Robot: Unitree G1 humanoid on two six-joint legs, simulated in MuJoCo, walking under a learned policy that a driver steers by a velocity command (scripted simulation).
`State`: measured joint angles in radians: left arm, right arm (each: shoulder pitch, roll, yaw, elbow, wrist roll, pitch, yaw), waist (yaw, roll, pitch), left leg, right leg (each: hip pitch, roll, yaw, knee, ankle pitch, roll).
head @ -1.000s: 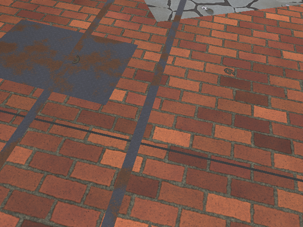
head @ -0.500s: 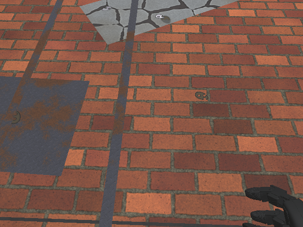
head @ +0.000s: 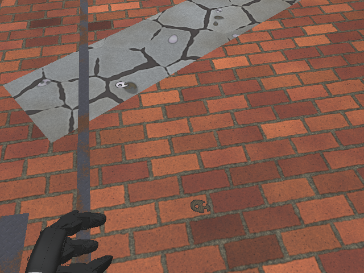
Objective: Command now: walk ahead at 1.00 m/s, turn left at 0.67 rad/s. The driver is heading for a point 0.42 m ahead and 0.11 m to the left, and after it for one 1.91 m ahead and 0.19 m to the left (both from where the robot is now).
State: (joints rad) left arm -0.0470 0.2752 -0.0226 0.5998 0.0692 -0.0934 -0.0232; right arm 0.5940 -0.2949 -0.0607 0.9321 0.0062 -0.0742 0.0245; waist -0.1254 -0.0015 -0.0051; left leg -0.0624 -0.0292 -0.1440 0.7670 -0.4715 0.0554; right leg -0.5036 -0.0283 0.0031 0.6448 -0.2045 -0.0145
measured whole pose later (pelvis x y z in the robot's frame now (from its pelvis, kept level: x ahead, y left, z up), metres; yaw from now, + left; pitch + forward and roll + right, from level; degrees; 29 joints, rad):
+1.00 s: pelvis +0.91 +0.16 +0.01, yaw +1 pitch -1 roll -1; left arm 0.44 0.32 0.07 0.90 0.01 -0.01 -0.01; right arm 0.13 -0.23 0.03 0.70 -0.07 -0.10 0.00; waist 0.05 -0.01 0.03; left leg -0.49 0.04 -0.10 1.37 -0.34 -0.01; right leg -0.26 0.22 -0.01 0.54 -0.25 -0.20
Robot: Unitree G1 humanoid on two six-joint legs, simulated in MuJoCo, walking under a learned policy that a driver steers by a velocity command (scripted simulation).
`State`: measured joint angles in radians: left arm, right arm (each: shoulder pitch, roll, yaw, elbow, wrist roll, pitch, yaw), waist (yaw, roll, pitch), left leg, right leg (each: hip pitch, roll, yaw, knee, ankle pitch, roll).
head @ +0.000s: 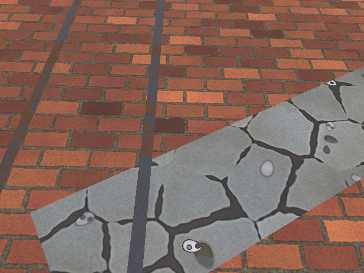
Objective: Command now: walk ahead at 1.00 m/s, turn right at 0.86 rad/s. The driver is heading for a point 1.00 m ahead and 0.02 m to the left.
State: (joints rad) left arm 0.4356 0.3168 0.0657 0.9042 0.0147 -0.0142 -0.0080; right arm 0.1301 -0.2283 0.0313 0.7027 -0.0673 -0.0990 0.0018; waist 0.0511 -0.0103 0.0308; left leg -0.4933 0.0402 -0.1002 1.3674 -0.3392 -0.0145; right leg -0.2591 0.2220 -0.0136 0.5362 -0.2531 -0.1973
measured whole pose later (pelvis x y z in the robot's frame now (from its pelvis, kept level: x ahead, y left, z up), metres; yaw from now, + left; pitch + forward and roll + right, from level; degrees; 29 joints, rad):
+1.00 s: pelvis +0.89 -0.04 -0.01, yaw +5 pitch +1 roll -2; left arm 0.46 0.32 0.06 0.88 -0.02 -0.09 0.03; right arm 0.01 -0.33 -0.05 0.63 0.01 -0.06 0.07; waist 0.08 0.03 0.05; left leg -0.66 -0.02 0.05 0.64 0.04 0.09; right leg 0.14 -0.02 -0.21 0.38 -0.46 0.03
